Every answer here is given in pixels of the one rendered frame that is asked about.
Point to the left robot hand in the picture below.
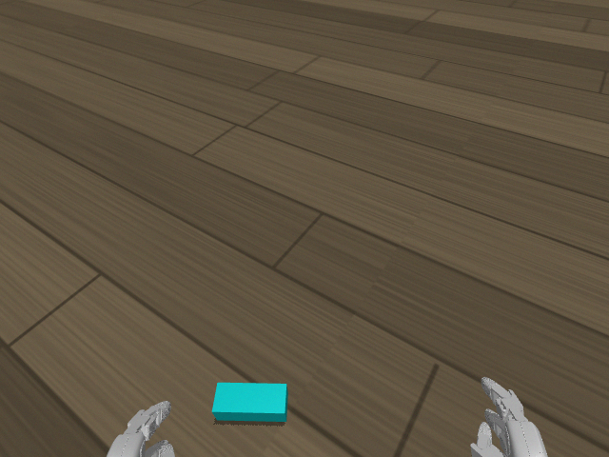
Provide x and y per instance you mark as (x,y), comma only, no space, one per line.
(140,429)

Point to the carton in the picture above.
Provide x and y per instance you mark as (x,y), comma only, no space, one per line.
(250,402)

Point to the right robot hand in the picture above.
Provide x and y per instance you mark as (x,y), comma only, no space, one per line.
(518,437)

